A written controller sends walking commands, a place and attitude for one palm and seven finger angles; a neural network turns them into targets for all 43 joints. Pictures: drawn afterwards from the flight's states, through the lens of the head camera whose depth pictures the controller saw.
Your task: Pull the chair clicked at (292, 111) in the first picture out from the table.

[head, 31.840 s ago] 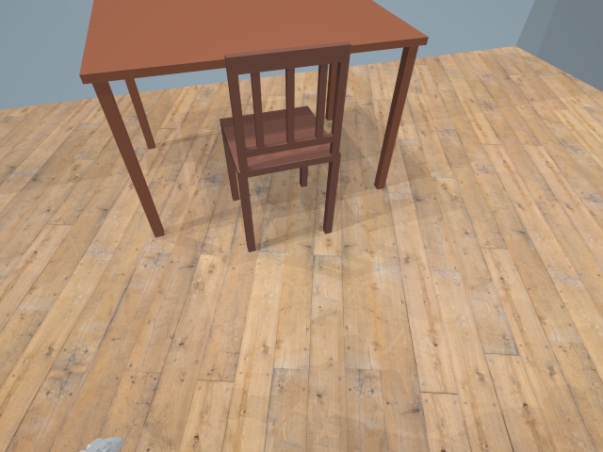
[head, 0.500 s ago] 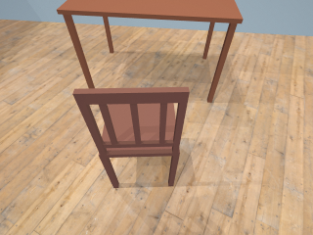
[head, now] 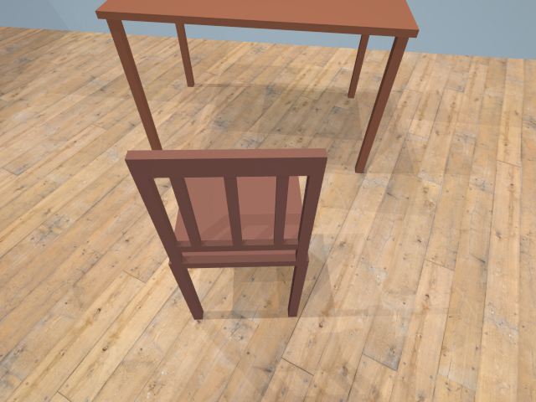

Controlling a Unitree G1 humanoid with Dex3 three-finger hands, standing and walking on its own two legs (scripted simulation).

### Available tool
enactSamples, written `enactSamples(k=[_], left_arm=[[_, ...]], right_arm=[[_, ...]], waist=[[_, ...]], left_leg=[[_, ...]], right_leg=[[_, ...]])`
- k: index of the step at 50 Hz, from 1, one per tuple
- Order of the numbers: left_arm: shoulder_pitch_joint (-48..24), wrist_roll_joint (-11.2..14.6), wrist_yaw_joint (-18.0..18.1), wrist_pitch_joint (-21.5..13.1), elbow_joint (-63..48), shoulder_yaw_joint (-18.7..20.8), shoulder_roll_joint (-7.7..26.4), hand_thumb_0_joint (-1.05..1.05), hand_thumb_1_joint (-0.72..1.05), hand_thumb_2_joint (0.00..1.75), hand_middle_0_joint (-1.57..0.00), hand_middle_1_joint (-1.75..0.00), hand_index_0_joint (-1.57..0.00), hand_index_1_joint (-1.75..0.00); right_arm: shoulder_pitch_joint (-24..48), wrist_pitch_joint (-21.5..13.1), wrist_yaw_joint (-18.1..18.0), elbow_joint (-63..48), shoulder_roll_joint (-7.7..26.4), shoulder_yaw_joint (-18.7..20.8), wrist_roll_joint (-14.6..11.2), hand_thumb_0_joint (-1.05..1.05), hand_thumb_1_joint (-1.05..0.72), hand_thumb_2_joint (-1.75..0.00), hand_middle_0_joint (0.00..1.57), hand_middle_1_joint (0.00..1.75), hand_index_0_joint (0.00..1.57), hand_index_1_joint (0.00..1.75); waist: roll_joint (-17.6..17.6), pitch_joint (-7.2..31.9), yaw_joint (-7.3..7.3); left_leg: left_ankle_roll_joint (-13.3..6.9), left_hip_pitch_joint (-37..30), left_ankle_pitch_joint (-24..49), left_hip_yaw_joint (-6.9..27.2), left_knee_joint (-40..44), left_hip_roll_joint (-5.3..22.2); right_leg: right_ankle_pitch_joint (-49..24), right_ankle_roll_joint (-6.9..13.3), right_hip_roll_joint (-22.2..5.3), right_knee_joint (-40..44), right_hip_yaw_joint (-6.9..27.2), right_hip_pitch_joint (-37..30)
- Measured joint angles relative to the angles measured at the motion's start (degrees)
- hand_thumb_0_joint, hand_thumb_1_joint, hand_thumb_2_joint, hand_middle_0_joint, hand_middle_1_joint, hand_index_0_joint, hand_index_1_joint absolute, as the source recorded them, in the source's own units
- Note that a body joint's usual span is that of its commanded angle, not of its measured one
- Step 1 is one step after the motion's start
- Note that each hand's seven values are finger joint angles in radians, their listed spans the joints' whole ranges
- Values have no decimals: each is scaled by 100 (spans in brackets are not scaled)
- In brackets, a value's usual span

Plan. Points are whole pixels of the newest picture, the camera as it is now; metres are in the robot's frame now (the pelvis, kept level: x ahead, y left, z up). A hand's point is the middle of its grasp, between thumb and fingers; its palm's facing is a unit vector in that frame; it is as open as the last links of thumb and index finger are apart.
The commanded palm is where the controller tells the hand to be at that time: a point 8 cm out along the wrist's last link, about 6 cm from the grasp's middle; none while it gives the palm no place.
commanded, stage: look to check the result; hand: left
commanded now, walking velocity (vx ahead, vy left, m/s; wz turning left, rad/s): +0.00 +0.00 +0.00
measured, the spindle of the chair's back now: (234, 212) +0.52 +0.11 -0.12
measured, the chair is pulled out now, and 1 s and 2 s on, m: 0.63 0.63 0.63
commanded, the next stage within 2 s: stand and wait in 0.08 s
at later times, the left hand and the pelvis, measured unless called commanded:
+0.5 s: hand out of the picture +0.00 +0.17 -0.17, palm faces +0.00 -0.98 -0.18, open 7.4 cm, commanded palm none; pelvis +0.00 +0.00 +0.00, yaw +0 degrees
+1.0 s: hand out of the picture -0.01 +0.16 -0.18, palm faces +0.01 -0.99 -0.17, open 7.4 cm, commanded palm none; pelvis +0.00 +0.00 +0.00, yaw +0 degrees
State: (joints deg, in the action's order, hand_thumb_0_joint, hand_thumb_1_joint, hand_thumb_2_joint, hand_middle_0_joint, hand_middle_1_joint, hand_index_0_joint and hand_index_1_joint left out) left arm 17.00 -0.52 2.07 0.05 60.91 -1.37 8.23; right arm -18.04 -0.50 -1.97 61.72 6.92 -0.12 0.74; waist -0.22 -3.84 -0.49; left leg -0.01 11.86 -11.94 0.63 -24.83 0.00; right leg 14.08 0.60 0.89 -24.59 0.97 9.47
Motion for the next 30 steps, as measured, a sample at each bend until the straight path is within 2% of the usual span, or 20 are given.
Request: enactSamples(k=[30], left_arm=[[53,0,0,0,5,3,-32,1,91,90,-20,-30,-19,-30]], right_arm=[[-43,5,-10,17,5,0,-7,0,-91,-90,20,30,20,30]], waist=[[9,15,6]], left_leg=[[-32,-46,7,-8,9,-33]], right_leg=[[-5,-31,-34,9,7,-48]])
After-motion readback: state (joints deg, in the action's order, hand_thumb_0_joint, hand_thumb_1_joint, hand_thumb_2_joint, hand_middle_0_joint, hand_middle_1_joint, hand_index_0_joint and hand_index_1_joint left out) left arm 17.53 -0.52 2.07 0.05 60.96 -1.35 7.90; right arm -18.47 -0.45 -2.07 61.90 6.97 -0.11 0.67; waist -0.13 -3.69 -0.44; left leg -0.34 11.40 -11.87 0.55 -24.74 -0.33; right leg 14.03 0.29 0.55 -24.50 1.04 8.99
